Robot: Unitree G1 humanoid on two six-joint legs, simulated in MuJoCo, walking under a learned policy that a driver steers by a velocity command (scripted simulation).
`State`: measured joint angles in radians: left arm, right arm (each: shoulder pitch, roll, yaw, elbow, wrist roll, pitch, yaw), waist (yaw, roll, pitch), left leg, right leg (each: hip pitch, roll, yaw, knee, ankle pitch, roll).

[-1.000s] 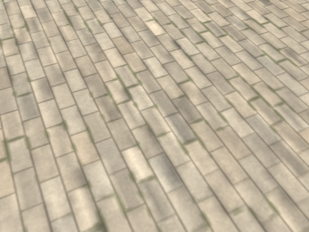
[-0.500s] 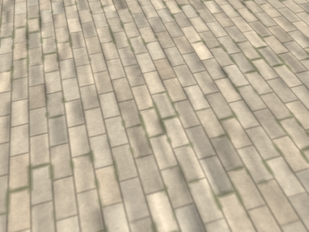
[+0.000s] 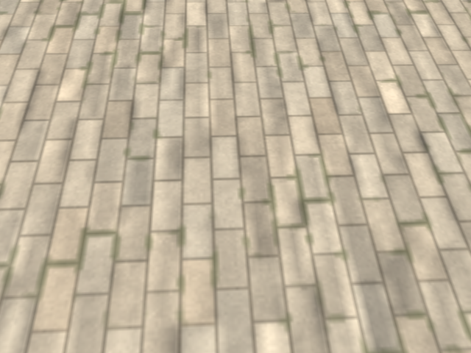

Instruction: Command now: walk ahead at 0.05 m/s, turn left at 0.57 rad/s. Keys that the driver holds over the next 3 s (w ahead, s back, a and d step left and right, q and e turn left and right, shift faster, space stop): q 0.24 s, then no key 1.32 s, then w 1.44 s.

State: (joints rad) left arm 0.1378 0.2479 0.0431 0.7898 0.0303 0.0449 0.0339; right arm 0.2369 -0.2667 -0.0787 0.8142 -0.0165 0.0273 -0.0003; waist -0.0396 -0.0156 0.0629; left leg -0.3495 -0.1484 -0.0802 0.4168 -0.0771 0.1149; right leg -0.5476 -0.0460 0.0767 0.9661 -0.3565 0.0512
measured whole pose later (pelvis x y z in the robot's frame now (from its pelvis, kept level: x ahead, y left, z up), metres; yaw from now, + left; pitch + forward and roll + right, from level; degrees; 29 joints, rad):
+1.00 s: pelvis +0.00 -0.03 +0.01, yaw +15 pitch -2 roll +0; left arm 0.25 0.24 0.02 1.02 0.01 0.01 0.02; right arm 0.19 -0.23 0.00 1.02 -0.01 0.00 -0.03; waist 0.02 -0.01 0.03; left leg -0.09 -0.06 -0.05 0.36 -0.23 0.04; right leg -0.14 -0.01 -0.02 0.36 -0.19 0.01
